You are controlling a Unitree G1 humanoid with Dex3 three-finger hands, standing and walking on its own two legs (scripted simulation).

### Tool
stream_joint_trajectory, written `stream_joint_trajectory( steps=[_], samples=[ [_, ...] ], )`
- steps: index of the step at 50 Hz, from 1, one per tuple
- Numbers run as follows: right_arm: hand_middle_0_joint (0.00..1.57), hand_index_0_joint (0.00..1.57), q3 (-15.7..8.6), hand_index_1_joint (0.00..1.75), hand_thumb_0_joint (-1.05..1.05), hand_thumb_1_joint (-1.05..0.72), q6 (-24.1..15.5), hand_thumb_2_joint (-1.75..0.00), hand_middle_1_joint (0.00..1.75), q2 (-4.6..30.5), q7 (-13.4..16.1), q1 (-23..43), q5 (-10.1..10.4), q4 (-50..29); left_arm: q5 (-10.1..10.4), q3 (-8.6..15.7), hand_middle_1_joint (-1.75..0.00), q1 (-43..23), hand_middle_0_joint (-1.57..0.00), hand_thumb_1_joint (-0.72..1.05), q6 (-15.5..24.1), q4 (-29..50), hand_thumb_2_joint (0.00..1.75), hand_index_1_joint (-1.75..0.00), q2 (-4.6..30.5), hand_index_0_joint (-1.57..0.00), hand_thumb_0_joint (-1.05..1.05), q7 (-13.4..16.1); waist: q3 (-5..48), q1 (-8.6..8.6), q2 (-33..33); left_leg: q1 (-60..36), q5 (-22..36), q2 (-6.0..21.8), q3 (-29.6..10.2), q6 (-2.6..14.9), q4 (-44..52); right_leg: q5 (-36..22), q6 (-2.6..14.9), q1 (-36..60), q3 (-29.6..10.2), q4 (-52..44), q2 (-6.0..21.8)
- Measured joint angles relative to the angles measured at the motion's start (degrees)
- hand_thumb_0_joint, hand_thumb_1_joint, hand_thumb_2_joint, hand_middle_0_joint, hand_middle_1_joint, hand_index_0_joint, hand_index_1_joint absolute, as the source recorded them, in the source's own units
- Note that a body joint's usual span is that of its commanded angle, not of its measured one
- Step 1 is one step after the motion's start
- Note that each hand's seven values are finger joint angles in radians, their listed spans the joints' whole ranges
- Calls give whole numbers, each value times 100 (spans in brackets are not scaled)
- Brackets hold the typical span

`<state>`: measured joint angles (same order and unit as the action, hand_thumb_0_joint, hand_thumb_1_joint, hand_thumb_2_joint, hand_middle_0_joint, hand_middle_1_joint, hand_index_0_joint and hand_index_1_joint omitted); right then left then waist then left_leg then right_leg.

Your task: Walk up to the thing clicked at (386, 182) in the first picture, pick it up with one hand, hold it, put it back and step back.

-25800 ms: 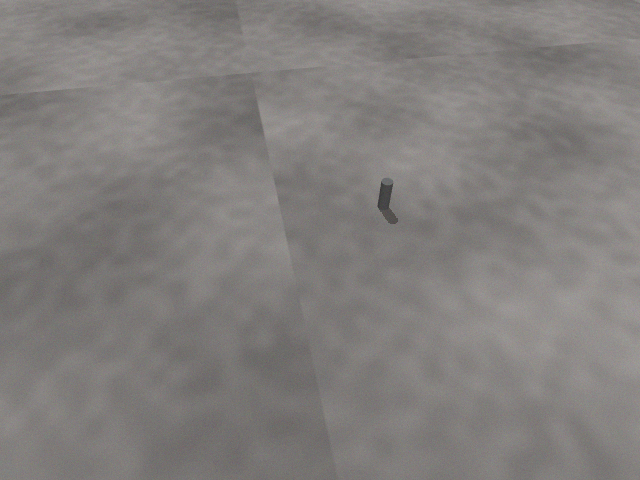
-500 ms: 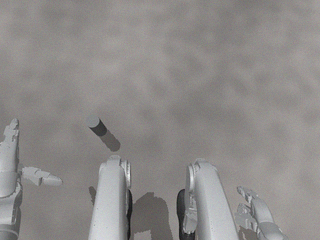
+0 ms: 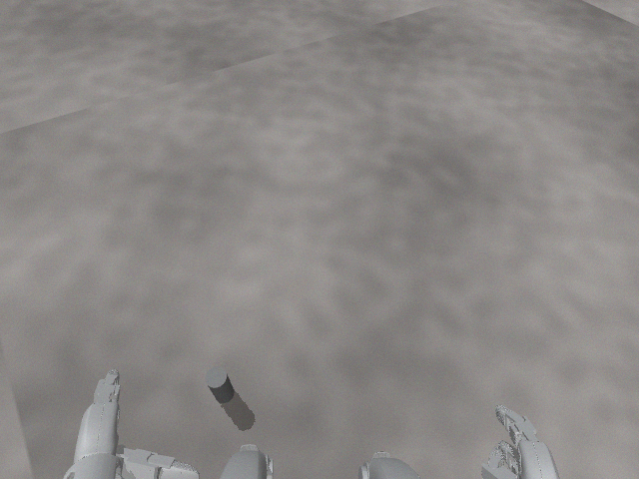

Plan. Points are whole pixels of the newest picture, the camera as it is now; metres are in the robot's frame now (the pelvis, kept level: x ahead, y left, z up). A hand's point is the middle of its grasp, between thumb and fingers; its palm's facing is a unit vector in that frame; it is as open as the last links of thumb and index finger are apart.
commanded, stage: home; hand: left
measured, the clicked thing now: (220, 385) +0.41 +0.24 -0.60
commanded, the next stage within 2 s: stand in 1.92 s
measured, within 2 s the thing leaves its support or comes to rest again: neither
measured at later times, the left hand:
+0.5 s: hand (145, 461) +0.17 +0.19 -0.01, palm faces +0.13 -0.95 -0.30, open 17.5 cm
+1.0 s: hand (159, 457) +0.18 +0.18 -0.01, palm faces +0.12 -0.95 -0.29, open 17.6 cm
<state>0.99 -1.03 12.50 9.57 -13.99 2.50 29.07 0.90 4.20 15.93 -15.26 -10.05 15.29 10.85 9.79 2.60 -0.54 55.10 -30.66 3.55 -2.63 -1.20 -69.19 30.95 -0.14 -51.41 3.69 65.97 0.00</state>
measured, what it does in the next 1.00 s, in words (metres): stands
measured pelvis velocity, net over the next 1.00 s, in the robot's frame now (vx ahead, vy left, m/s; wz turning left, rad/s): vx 0.01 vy -0.01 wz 0.01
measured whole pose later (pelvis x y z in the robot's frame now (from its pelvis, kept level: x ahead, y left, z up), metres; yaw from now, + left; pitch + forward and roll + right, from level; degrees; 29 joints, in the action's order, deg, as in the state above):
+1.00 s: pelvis +0.01 -0.01 +0.04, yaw +1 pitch +8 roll -2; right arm 2.0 -6.4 11.5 10.5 -16.5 0.9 28.7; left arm 0.8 -0.6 26.8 -15.9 0.1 12.1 7.9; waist 6.3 1.1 -1.8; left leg 36.4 -26.2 3.2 -1.7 -1.5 -54.8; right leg 26.6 0.0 -33.1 3.3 52.0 0.1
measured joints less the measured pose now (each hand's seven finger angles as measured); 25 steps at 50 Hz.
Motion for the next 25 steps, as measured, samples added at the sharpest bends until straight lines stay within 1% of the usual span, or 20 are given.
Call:
stream_joint_trajectory(
  steps=[7, 11, 16, 21, 25],
  samples=[
    [20, 21, 71, 30, 1, -90, -162, -90, 30, -89, 124, -295, -34, -179, 52, -380, -6, 819, -6, -50, -255, 930, 7, -6, -182, -6, -1, 32, 13, -6, -156, -1047, 200, -26, 67, 54, 792, -254, -59, 1074, -31, -871, 16],
    [20, 21, 110, 30, 1, -90, -256, -90, 30, -137, 139, -322, -68, -235, 49, -509, -6, 1123, -6, -51, -266, 1311, 7, -6, -240, -6, -1, -25, -25, -60, -200, -1390, 264, -45, 101, 74, 1028, -328, -81, 1416, -54, -1118, 33],
    [20, 21, 151, 30, 1, -89, -353, -90, 30, -181, 115, -258, -109, -268, 27, -535, -6, 1277, -6, -52, -212, 1418, 7, -6, -285, -5, -1, -122, -132, -129, -183, -1608, 328, -65, 112, 73, 1186, -380, -84, 1628, -58, -1259, 50],
    [20, 21, 164, 30, 1, -89, -452, -90, 30, -176, 103, -183, -155, -269, -10, -485, -5, 1216, -5, -54, -174, 1216, 6, -5, -279, -5, -1, -196, -263, -165, -134, -1665, 376, -74, 94, 57, 1245, -406, -68, 1681, -40, -1292, 57],
    [20, 21, 160, 30, 2, -89, -514, -90, 30, -140, 111, -171, -172, -214, -15, -481, -5, 1148, -5, -55, -177, 1229, 5, -5, -235, -5, -1, -215, -340, -190, -102, -1726, 401, -71, 79, 39, 1287, -419, -54, 1742, -25, -1323, 52]
  ],
)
